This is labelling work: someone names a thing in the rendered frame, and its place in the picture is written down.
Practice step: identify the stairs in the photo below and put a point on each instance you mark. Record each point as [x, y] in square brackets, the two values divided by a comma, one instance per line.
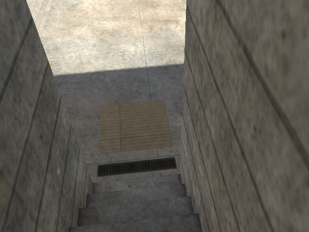
[148, 204]

